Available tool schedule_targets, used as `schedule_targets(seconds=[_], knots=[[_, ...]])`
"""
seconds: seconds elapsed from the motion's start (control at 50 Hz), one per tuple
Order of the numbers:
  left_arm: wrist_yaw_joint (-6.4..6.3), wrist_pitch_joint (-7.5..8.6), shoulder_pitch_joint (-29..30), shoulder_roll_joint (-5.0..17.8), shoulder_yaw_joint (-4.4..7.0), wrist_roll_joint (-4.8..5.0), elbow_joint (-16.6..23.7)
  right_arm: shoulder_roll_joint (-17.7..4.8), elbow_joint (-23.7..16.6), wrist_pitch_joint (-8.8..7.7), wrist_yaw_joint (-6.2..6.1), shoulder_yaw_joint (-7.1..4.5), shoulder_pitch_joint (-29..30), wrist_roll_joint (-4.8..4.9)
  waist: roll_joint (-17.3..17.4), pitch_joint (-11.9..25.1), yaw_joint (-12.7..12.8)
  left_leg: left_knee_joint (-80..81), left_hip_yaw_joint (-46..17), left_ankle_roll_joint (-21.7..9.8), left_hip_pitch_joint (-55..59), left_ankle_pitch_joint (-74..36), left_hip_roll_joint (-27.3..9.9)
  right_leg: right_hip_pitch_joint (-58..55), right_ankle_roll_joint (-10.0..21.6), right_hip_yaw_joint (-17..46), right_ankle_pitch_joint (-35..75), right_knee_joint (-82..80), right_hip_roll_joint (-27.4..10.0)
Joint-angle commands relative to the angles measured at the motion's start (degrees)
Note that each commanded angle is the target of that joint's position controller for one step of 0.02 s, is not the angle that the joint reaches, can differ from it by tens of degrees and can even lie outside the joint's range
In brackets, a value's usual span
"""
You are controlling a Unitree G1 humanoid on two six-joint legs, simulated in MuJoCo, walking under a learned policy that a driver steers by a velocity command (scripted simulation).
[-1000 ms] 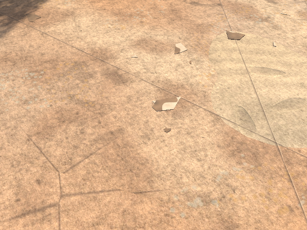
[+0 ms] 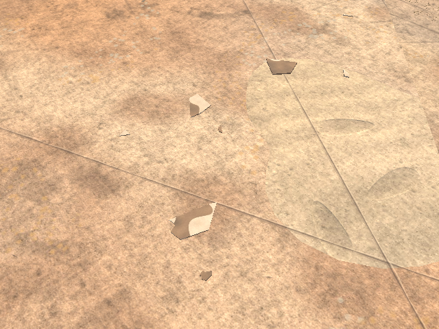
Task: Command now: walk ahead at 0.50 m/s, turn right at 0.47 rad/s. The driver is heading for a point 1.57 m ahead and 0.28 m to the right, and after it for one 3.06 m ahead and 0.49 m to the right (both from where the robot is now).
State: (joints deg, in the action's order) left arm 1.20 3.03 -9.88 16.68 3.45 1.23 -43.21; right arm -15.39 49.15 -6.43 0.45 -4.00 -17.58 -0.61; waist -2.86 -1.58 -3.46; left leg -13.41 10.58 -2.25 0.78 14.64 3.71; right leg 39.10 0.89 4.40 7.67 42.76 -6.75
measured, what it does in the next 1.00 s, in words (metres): goes down, turning right: right foot, then left foot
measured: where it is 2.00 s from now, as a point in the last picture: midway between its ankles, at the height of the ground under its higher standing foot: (291, 173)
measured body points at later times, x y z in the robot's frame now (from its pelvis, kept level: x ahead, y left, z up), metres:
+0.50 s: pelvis +0.33 -0.07 -0.01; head +0.36 -0.10 +0.43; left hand +0.44 +0.19 -0.13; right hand +0.49 -0.37 -0.09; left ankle +0.53 +0.04 -0.72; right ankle +0.25 -0.15 -0.75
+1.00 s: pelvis +0.61 -0.14 -0.05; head +0.63 -0.16 +0.40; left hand +0.89 +0.01 -0.13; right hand +0.51 -0.40 -0.19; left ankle +0.60 +0.00 -0.79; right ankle +0.68 -0.31 -0.77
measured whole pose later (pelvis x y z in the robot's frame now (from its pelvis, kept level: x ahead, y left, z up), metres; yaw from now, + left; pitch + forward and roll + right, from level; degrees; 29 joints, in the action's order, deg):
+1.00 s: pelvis +0.61 -0.14 -0.05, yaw -21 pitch +2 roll +2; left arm 0.6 3.7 -5.8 14.8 2.8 0.7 -40.6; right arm -16.2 52.3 -4.2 0.8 -3.2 -20.5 1.8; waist -0.4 -0.5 -5.9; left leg -18.7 -1.1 -0.4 -6.2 14.6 1.9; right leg 30.5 0.9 1.9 -5.8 33.7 -3.3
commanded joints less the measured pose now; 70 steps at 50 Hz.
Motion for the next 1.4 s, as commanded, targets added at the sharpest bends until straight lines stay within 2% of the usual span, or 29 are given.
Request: schedule_targets(seconds=[0.02, 0.12, 0.16, 0.18, 0.2, 0.22, 0.24, 0.26, 0.3, 0.4, 0.44, 0.5, 0.58, 0.62, 0.64, 0.66, 0.68, 0.7, 0.72, 0.78, 0.88, 0.98, 1.06, 1.08, 1.1, 1.12, 1.18, 1.24, 1.4], knots=[[1.38, 1.11, 5.6, 2.5, 0.34, 0.14, 5.5, -8.9, -2.5, -0.01, -0.7, -2.13, 0.2, 0.78, 3.4, -3.9, -1.0, 2.1, -3.7, -7.6, 0.2, -17.9, -18.3, 2.2, 1.1, -0.4, 3.5, -5.3, -0.5], [3.45, 0.36, 9.6, 2.6, 0.41, -0.04, 9.3, -11.5, -1.9, 2.75, -1.6, -3.12, -1.4, 1.97, 3.8, -4.6, -1.3, -6.2, -1.5, -4.6, 6.1, -27.3, -19.8, -0.9, 2.2, -5.2, -4.0, -14.1, 2.5], [3.02, -0.31, 1.7, 6.1, 2.35, -0.31, 8.3, -13.5, -2.6, 3.31, -1.73, -3.63, -0.4, 2.11, 5.3, 1.2, 3.3, -18.1, -0.4, -3.5, 6.6, -43.4, -19.4, -11.4, 4.5, -8.1, -11.2, -12.1, 6.4], [2.4, -0.27, -2.4, 7.7, 3.58, -0.5, 6.0, -11.4, -3.3, 3.62, -1.68, -3.13, -2.5, 2.52, 4.1, 4.9, 3.7, -25.7, 1.5, -2.4, 3.2, -46.7, -16.1, -20.0, 5.6, -10.5, -13.3, -12.4, 10.6], [1.81, -0.07, -8.8, 7.4, 4.56, -0.32, 4.2, -11.3, -3.5, 3.6, -1.65, -2.65, -1.1, 2.74, 3.9, 7.1, 9.1, -38.2, 2.9, 0.5, -7.8, -42.0, -13.3, -35.0, 8.4, -9.2, -11.1, -16.6, 11.2], [1.07, 0.03, -15.6, 10.8, 5.69, -1.29, 3.2, -9.8, -6.2, 2.48, -1.54, -2.04, 2.6, 2.26, -4.6, 10.3, 14.1, -61.7, 2.4, 5.4, -31.1, -22.8, -6.2, -56.6, 15.2, 6.9, -9.4, -18.2, 2.7], [1.26, 0.78, -16.5, 13.6, 5.42, -1.99, 2.2, -6.5, -8.7, 0.37, -1.02, -0.42, 1.9, 2.04, -13.5, 19.0, 11.6, -74.6, -8.1, 5.1, -41.1, 16.9, -1.8, -66.3, 20.3, 26.0, -0.1, -19.3, -7.8], [1.13, 0.75, -16.3, 13.0, 5.41, -1.23, 2.8, -8.2, -10.3, -0.94, -0.72, -0.41, 6.3, 2.18, -7.2, 20.5, 12.7, -72.0, -15.1, 2.9, -39.8, 19.2, -4.1, -62.9, 19.3, 26.4, -2.3, -20.8, -7.3], [1.11, 1.09, -8.9, 9.0, 4.27, -0.3, 3.6, -8.1, -11.5, -1.81, -0.8, -0.31, 11.6, 1.77, 2.2, 8.3, 8.6, -60.3, -15.3, 1.0, -40.8, 13.7, -8.1, -48.9, 16.5, 21.4, -2.3, -23.6, -4.8], [-1.65, 2.29, -7.0, 6.7, 3.6, -0.25, 4.2, -6.6, -10.6, -1.92, 0.07, -0.04, 12.2, 0.11, 0.7, 1.4, 5.5, -42.5, -14.9, 4.1, -36.6, -0.5, -9.2, -34.4, 17.2, 17.2, 4.3, -29.3, -1.8], [-2.97, 1.73, -5.1, 6.5, 3.47, 0.22, 3.9, -4.5, -11.7, -3.06, 0.6, 1.01, 16.8, -0.49, -0.3, -1.8, 5.9, -22.3, -11.6, 4.8, -28.3, -16.8, -6.2, -24.2, 14.2, 9.4, -3.8, -30.5, 4.1], [-3.02, 2.04, -9.1, 6.3, 3.75, -0.49, 1.4, -4.6, -11.8, -3.78, 2.06, 0.83, 17.7, 0.1, -3.5, -1.5, 8.1, -12.6, -13.0, 3.8, -16.2, -38.3, -4.2, -18.5, 11.2, 10.7, -17.9, -30.5, 4.1], [-3.34, 1.91, -10.3, 3.4, 3.7, -0.22, 0.6, -7.6, -9.9, -3.07, 1.52, -0.33, 12.5, 0.26, -0.9, -1.1, 4.5, -12.1, -16.6, 2.2, -13.7, -32.4, -6.5, -24.0, 8.2, 13.1, -22.8, -18.8, 2.6], [-2.5, 1.28, -11.5, 0.4, 2.83, -0.79, 1.2, -8.8, -7.0, -3.0, 1.24, -1.09, 3.4, -0.54, 8.0, 3.9, 0.3, -14.2, -16.8, 0.4, -1.5, -35.5, -9.8, -19.8, 4.4, 8.8, -25.0, 2.4, 8.4], [-1.94, 1.12, -16.5, -1.2, 2.04, -0.04, 0.6, -8.9, -5.4, -2.55, 1.31, -1.04, -3.4, -1.42, 19.3, 11.0, -0.3, -16.8, -29.8, -7.3, 13.6, -41.6, -19.9, -7.7, 1.0, 7.0, -44.4, 23.6, 12.9], [-2.13, 0.91, -22.2, 0.4, 1.7, -0.49, -1.1, -8.6, -4.8, -1.56, 1.89, -0.85, -6.9, -0.17, 18.9, 13.9, 0.7, -18.2, -36.4, -9.1, 17.7, -40.8, -22.3, -1.7, -0.5, 9.3, -47.2, 33.9, 11.9], [-2.01, 0.88, -23.4, 3.0, 2.02, 2.09, -0.1, -13.9, -2.3, -0.5, 2.09, -2.94, -8.1, 1.94, 21.9, 16.6, 1.5, -10.7, -50.3, -14.9, 18.8, -8.1, -27.1, 6.1, -0.8, 7.6, -41.7, 39.5, 10.6], [-2.66, 0.32, -14.6, 6.3, 2.72, 1.48, 0.9, -9.3, -5.1, -0.09, 2.09, -1.67, -1.9, 1.68, 8.5, 9.8, 0.0, -3.7, -48.1, -12.3, 10.2, 5.1, -22.6, 7.2, -0.7, 3.7, -35.1, 36.3, 6.8], [-2.69, -0.03, -10.2, 6.9, 2.79, 1.65, 2.9, -9.1, -5.8, 0.15, 1.77, -1.16, 3.3, 0.54, 10.8, 6.1, 1.4, -2.9, -48.1, -14.1, 1.9, 5.4, -24.9, 6.9, -0.8, 3.0, -30.7, 36.3, 5.0], [-2.28, -0.38, -7.3, 3.7, 2.37, -0.69, 3.2, -6.2, -4.9, 0.08, 1.16, 0.03, 6.4, -0.16, 8.5, 2.2, 3.7, 0.1, -36.0, -11.1, -12.7, 0.3, -17.6, -2.1, -0.2, 2.1, -28.4, 24.1, 0.6], [-1.18, 1.23, 0.4, -0.7, 0.04, -1.21, 4.9, -9.5, -2.7, 0.55, -0.05, -1.1, 3.1, 1.59, 7.0, 4.1, 1.1, 2.5, -23.3, -10.7, -13.8, -13.4, -15.1, -10.1, -0.3, -2.3, -17.1, -0.1, 2.0], [-0.51, 1.53, 6.1, 1.8, 0.07, -0.37, 6.7, -10.4, -0.1, 1.59, 0.22, -1.2, -0.5, 2.78, 7.3, 1.7, -0.3, 1.7, -22.0, -8.8, -11.1, -9.1, -16.4, -13.9, 0.2, -3.5, -11.6, -10.3, 4.1], [-1.17, 1.47, -5.5, 6.7, 2.25, -0.63, 3.9, -8.4, 0.7, 2.13, 0.28, -0.16, -0.3, 2.12, 5.6, 6.0, 6.9, -13.4, -17.5, -4.2, -15.3, -15.1, -12.5, -33.8, 4.2, -3.3, -15.0, -15.9, 4.2], [-1.72, 1.28, -14.6, 11.6, 3.47, -1.28, 2.8, -4.5, -0.9, 1.85, 0.35, 1.31, -0.2, 0.5, -4.1, 13.2, 10.1, -33.1, -12.3, -1.0, -24.0, -4.7, -7.7, -46.6, 8.6, 10.9, -16.2, -17.9, -7.7], [-1.12, 0.91, -17.4, 15.2, 4.15, -1.33, 1.9, -2.6, -2.1, 0.67, 0.24, 1.88, -3.8, 1.34, -17.5, 16.2, 8.4, -47.8, -11.2, 0.9, -41.4, 17.3, -1.4, -56.2, 16.1, 33.5, -29.2, -25.7, -16.2], [-0.69, 1.23, -15.5, 10.2, 2.75, -0.83, 2.4, -8.7, -1.7, 0.13, 0.31, 0.45, -1.0, 2.07, -9.1, 11.0, 9.2, -54.5, -15.5, 0.5, -47.4, 16.8, -4.7, -52.4, 15.1, 33.8, -36.2, -27.7, -14.7], [-0.29, 1.9, -6.1, 5.1, 0.95, -1.51, 4.0, -8.2, -1.3, 0.76, 0.44, -0.06, 2.8, 1.92, -1.8, 2.0, 5.6, -51.1, -15.4, 0.4, -45.4, 3.0, -10.0, -38.9, 11.6, 16.4, -22.2, -30.8, -9.0], [-0.26, 3.09, -4.6, 4.7, 1.0, -2.05, 2.9, -5.6, -1.1, 2.48, 0.37, 0.03, 2.3, 2.14, -2.2, 1.6, 3.5, -48.5, -16.5, 1.7, -41.2, -3.2, -10.2, -33.9, 10.7, 6.9, -9.9, -33.9, -6.8], [-1.81, 3.26, -7.1, 6.4, 1.41, -1.91, -1.0, -3.1, -5.4, 2.72, 1.58, 0.73, 12.7, 1.52, 0.1, -1.4, 6.0, -28.0, -13.9, 2.4, -40.5, -22.1, -8.1, -34.7, 8.0, -8.2, -1.2, -36.6, -5.4]])
Keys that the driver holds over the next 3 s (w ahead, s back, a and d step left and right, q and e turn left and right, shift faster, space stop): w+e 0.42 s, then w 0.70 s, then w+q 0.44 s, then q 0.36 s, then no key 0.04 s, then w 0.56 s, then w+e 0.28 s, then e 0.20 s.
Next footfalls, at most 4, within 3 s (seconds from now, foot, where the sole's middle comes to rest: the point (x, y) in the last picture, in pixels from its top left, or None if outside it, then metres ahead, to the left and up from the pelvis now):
0.14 right None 0.28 -0.16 -0.80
0.60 left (224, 288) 0.64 -0.02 -0.83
1.06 right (313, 259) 0.72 -0.33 -0.83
1.62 left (263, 179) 1.08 -0.20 -0.83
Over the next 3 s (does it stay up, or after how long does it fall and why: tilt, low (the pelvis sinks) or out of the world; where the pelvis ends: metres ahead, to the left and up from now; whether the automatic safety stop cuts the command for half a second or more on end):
stays up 1.47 -0.22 -0.08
